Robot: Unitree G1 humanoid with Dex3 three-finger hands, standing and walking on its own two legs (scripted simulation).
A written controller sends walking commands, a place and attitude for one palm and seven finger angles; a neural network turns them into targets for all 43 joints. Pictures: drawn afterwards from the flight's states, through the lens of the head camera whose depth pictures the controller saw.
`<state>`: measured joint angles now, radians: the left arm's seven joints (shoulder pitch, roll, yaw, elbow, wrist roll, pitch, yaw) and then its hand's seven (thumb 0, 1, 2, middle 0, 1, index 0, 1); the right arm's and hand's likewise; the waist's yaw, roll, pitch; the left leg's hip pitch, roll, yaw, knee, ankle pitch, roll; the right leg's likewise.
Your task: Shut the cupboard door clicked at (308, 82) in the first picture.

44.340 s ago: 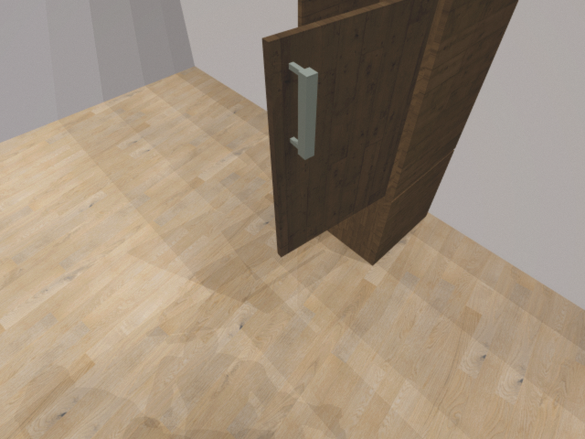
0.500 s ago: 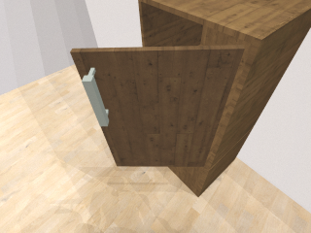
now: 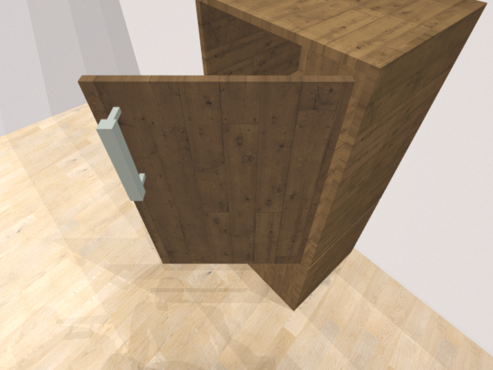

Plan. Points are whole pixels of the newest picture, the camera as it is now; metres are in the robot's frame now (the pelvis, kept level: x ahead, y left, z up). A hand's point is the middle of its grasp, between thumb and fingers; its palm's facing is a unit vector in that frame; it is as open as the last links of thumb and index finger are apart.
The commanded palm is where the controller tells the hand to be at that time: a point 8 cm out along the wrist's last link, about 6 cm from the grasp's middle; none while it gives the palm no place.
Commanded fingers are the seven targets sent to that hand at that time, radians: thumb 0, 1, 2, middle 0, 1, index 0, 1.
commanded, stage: raise the hand and make a fist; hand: left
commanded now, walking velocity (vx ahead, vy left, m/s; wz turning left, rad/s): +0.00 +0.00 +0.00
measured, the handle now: (127, 156) +0.43 +0.24 +0.12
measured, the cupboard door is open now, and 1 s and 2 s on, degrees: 48 48 48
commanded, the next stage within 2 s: bring the fist close to the handle in 1.92 s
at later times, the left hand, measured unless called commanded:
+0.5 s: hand out of the picture +0.10 +0.19 -0.04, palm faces +0.21 -0.98 -0.05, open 5.8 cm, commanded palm +0.11 +0.23 -0.01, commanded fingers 0.00 0.90 0.90 -0.66 -0.80 -0.66 -0.80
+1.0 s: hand (105, 331) +0.16 +0.20 +0.05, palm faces +0.08 -1.00 -0.05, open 3.5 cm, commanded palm +0.13 +0.25 +0.05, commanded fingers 0.00 0.90 0.90 -1.12 -1.30 -1.12 -1.30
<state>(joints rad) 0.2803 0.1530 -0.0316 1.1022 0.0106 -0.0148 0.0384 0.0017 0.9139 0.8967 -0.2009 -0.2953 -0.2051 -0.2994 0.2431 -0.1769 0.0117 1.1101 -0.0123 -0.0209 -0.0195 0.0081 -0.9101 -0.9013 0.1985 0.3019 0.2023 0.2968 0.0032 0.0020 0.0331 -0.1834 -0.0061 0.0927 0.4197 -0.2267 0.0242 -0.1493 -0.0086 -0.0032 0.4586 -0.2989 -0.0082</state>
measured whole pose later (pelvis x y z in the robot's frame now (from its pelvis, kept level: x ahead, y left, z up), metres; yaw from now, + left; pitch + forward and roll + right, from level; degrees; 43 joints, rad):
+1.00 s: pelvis -0.04 +0.02 -0.05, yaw +3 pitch +7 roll -2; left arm 0.45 0.23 0.13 -0.24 -0.28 -0.27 -0.19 0.01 0.90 0.90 -0.94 -1.10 -0.94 -1.11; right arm 0.31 -0.26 0.02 0.56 0.03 -0.25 -0.05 0.02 -0.90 -0.90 0.20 0.30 0.21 0.30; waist 0.02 0.05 -0.07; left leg -0.65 0.00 0.02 0.93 -0.40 0.05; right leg -0.55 -0.01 -0.07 0.88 -0.46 0.01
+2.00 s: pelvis -0.03 -0.01 -0.01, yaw +3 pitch -2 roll -1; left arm 0.24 0.27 0.21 -0.21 -0.30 0.02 -0.23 0.01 0.90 0.90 -1.30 -1.50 -1.31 -1.50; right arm 0.25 -0.26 0.06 0.61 0.06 -0.27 -0.07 0.02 -0.90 -0.90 0.20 0.30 0.21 0.30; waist 0.05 0.06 -0.02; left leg -0.31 0.01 0.01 0.60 -0.27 0.01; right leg -0.22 0.01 -0.07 0.59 -0.33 -0.02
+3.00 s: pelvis -0.02 +0.00 -0.01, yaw +2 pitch +1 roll +0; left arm -0.32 0.28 0.20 0.31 -0.22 0.02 -0.15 0.01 0.90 0.90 -1.30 -1.50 -1.30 -1.50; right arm 0.23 -0.26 0.05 0.65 0.06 -0.17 -0.06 0.02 -0.90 -0.90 0.20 0.30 0.21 0.30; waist 0.00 0.04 -0.02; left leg -0.34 0.00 0.04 0.59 -0.27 0.03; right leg -0.27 -0.01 -0.04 0.58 -0.33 -0.01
